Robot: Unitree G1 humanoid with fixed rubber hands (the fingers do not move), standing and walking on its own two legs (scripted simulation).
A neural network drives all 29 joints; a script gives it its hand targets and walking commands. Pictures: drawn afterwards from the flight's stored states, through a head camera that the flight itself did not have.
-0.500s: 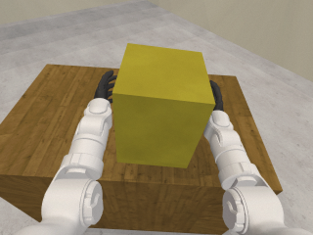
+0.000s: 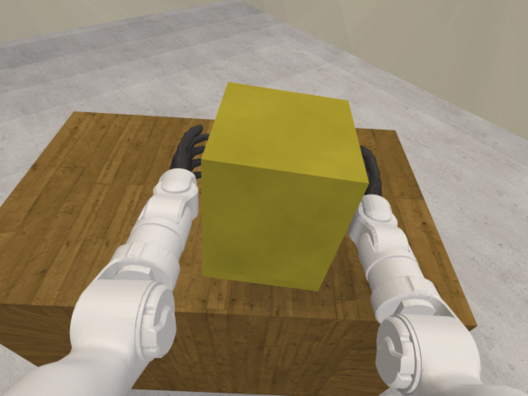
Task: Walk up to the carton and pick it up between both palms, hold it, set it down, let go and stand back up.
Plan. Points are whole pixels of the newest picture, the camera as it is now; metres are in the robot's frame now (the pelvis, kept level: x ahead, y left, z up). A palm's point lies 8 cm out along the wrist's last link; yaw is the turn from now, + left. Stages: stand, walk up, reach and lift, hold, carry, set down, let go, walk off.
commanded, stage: set down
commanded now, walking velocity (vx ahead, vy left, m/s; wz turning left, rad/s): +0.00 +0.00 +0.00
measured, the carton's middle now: (274, 189) +0.44 -0.03 +0.09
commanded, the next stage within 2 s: none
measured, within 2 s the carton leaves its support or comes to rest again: neither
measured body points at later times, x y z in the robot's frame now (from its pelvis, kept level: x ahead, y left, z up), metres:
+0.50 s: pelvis +0.01 +0.00 +0.00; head +0.04 +0.01 +0.45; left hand +0.46 +0.10 +0.10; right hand +0.42 -0.19 +0.10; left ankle +0.00 +0.09 -0.74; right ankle -0.01 -0.16 -0.74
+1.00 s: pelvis +0.01 +0.00 +0.00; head +0.04 +0.01 +0.45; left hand +0.47 +0.10 +0.09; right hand +0.41 -0.19 +0.08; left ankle +0.00 +0.09 -0.74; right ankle -0.01 -0.16 -0.74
